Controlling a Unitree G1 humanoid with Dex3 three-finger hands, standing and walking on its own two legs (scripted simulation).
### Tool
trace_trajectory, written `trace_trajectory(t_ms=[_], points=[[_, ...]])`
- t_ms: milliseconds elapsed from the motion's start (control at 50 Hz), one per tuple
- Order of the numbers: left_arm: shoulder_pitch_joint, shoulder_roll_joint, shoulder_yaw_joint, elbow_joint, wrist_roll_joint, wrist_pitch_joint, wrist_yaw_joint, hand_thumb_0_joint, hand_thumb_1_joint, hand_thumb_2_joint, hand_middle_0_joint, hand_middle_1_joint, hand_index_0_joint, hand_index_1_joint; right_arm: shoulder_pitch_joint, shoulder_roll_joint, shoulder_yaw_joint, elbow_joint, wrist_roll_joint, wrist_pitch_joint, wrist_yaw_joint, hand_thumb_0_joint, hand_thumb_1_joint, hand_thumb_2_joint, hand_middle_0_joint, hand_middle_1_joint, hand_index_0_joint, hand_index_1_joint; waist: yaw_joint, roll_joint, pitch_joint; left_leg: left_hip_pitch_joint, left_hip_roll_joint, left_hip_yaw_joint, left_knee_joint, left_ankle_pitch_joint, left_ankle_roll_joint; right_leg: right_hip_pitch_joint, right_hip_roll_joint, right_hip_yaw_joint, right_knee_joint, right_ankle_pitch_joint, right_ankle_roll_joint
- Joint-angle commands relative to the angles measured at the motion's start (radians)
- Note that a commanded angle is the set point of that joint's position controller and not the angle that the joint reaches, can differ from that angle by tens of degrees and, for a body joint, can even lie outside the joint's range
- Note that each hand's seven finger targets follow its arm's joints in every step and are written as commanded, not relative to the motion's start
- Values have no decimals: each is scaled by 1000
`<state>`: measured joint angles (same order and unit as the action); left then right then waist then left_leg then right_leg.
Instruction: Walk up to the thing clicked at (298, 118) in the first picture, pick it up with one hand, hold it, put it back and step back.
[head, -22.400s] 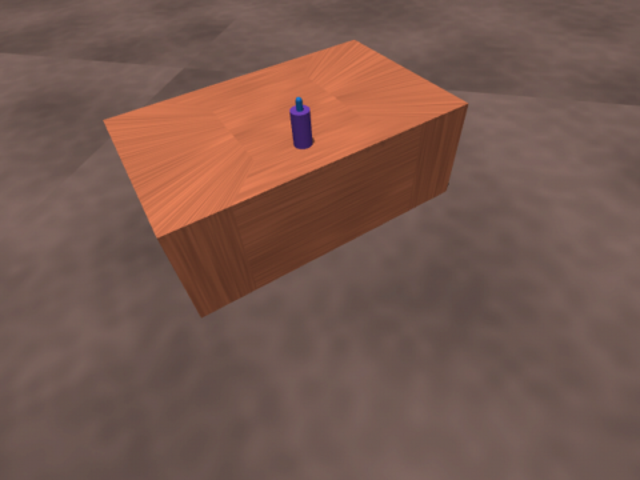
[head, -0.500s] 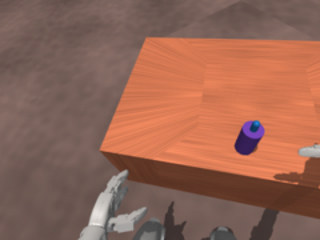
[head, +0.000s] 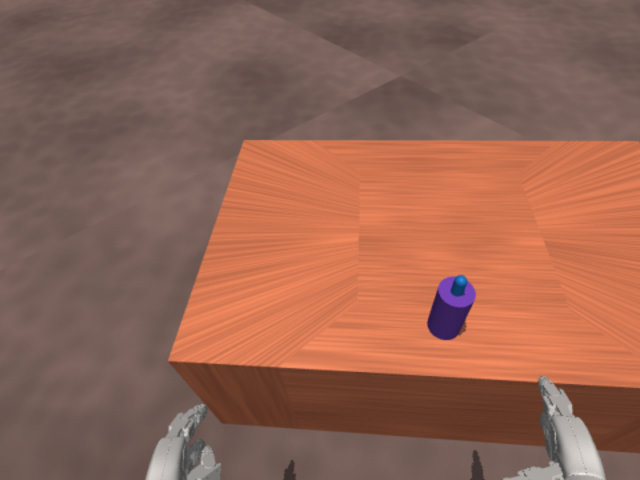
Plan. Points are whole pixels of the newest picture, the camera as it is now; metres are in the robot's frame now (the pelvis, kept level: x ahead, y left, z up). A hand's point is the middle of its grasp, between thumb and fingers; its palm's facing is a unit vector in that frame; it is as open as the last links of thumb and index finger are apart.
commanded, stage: home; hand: right
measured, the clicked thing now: (452, 303) +0.46 -0.20 -0.19
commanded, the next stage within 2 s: stand in 1.98 s
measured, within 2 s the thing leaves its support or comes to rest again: neither
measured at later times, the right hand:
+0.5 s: hand out of the picture +0.13 -0.17 -0.07, palm faces +0.14 +0.95 -0.27, open 17.5 cm
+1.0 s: hand out of the picture +0.15 -0.20 -0.07, palm faces +0.14 +0.95 -0.27, open 17.4 cm
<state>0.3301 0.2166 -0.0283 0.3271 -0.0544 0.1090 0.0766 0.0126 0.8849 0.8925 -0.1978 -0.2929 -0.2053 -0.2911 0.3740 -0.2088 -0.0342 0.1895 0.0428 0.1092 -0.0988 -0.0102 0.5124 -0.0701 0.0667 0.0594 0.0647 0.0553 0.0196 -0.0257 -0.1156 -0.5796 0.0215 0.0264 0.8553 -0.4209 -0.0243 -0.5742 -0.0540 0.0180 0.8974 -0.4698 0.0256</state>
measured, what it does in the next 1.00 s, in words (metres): stands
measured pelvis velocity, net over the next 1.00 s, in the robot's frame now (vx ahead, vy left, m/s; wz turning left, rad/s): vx -0.01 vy -0.01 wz -0.01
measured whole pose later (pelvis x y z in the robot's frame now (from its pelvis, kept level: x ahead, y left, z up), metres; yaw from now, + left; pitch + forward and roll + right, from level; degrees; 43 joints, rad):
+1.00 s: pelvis -0.01 -0.01 +0.00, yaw -1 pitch +6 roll +2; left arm 0.26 0.20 -0.03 0.53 -0.01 -0.13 0.15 0.02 0.90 0.90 -0.20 -0.30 -0.21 -0.30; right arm 0.45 -0.20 0.00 0.05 0.01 0.24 -0.14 -0.01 0.54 -0.05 0.06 0.05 0.06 0.05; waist 0.01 -0.02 -0.08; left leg -0.56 0.03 0.04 0.86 -0.41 -0.04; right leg -0.57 -0.04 0.03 0.93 -0.47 0.01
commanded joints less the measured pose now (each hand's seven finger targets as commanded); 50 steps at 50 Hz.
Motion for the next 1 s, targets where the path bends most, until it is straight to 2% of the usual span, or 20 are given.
trace_trajectory(t_ms=[0,60,140,180,200,240,300,340,360,400,420,460,520,560,580,640,680,720,800,980], points=[[-68,115,64,-99,4,-94,37,0,880,891,-199,-293,-198,-295,-64,-126,-42,-325,-11,-37,-24,0,591,-32,49,46,49,46,28,29,-92,77,-23,22,-112,256,16,58,37,-46,-102,253,-40],[-95,108,58,-75,10,-124,53,0,896,901,-201,-297,-200,-298,-34,-125,-50,-341,-18,-23,-37,0,579,-38,50,48,50,48,20,16,-118,79,-19,16,-105,235,18,60,40,-38,-88,237,-40],[-104,108,60,-41,21,-163,78,0,896,901,-201,-298,-200,-299,-36,-121,-48,-347,-26,-10,-52,0,572,-42,51,49,51,49,17,19,-88,52,-9,-1,-137,97,18,29,45,-39,-94,113,-42],[-110,112,62,-35,24,-186,80,0,897,901,-201,-298,-200,-299,2,-99,-33,-325,-29,4,-54,0,578,-38,50,48,50,48,11,14,-80,45,-10,7,-144,60,21,24,46,-37,-101,84,-42],[-116,102,54,-27,26,-195,80,0,897,901,-201,-298,-200,-299,6,-74,-3,-332,-29,8,-52,0,589,-31,49,46,49,46,8,13,-67,45,-8,6,-147,47,22,25,47,-38,-103,79,-39],[-130,98,51,-22,30,-212,79,0,897,902,-201,-299,-200,-300,61,-79,-13,-314,-34,18,-54,0,588,-31,49,46,49,46,-12,22,-58,52,-7,5,-153,22,22,13,50,-40,-107,71,-36],[-148,90,48,-8,33,-232,75,0,897,902,-201,-300,-200,-301,73,-63,2,-283,-33,27,-51,0,560,-47,51,51,51,51,-8,76,-7,45,3,-9,-194,-59,13,-39,59,-48,-101,26,-37],[-150,95,49,4,34,-241,75,0,897,902,-201,-301,-200,-301,81,-80,-17,-276,-34,32,-52,0,560,-47,51,50,51,50,-11,70,15,21,3,-9,-202,-87,15,-35,60,-48,-107,8,-36],[-150,104,55,-1,34,-245,76,0,897,902,-201,-301,-200,-301,56,-121,-48,-318,-35,27,-53,0,535,-61,53,55,53,55,-15,63,8,26,7,-20,-205,-86,15,-27,61,-51,-105,17,-33],[-153,100,51,7,37,-252,76,0,897,902,-201,-301,-200,-301,74,-72,-11,-267,-33,28,-46,0,556,-49,51,51,51,51,-6,89,28,18,2,-15,-199,-103,13,-43,59,-47,-107,-5,-37],[-156,101,50,3,38,-257,80,0,897,902,-201,-302,-200,-302,47,-93,-27,-299,-32,26,-47,0,565,-43,50,49,50,49,-1,78,24,16,4,-18,-205,-118,12,-47,60,-48,-106,-21,-38],[-143,102,57,15,40,-268,86,0,897,902,-201,-302,-200,-302,17,-116,-49,-347,-37,21,-52,0,545,-55,52,53,52,53,-7,51,-33,42,2,-15,-186,-73,14,-12,60,-47,-108,8,-37],[-144,101,48,16,40,-281,95,0,897,902,-201,-302,-200,-302,-9,-94,-14,-355,-35,27,-50,0,587,-30,48,46,48,46,14,32,-43,42,-9,5,-167,-6,12,9,57,-47,-110,29,-42],[-133,105,52,33,43,-290,98,0,897,902,-201,-302,-200,-302,14,-72,-4,-344,-40,35,-55,0,588,-30,48,45,48,45,6,-10,-82,57,-19,26,-130,57,19,38,49,-34,-122,76,-36],[-134,108,55,31,43,-293,98,0,897,902,-201,-301,-200,-302,5,-87,-21,-372,-40,35,-59,0,568,-42,50,49,50,49,3,-24,-100,68,-23,33,-118,88,20,48,46,-28,-124,108,-31],[-128,107,55,44,46,-298,100,0,897,902,-201,-302,-200,-302,36,-61,8,-333,-45,50,-60,0,543,-56,52,53,52,53,7,-13,-78,60,-28,42,-117,93,20,42,41,-22,-130,119,-28],[-133,116,61,44,46,-301,96,0,897,902,-201,-301,-200,-302,38,-88,-18,-347,-46,53,-63,0,559,-47,51,50,51,50,-7,-22,-62,60,-31,49,-109,82,23,35,32,1,-155,108,-18],[-141,105,55,50,47,-302,93,0,897,903,-201,-302,-201,-303,70,-65,1,-304,-46,58,-58,0,556,-48,51,51,51,51,-9,9,-27,64,-32,52,-118,74,19,17,33,-1,-157,99,-21],[-139,112,58,45,47,-302,87,0,897,902,-201,-302,-200,-302,72,-74,-14,-323,-46,67,-55,0,542,-56,52,53,52,53,-17,-5,-65,93,-32,54,-99,157,21,38,29,4,-147,203,-13],[-130,108,56,53,50,-300,88,0,897,902,-201,-301,-200,-302,25,-78,-13,-334,-43,84,-54,0,558,-47,51,51,51,51,5,-18,-70,106,-34,51,-103,197,20,61,31,-10,-137,242,-15]])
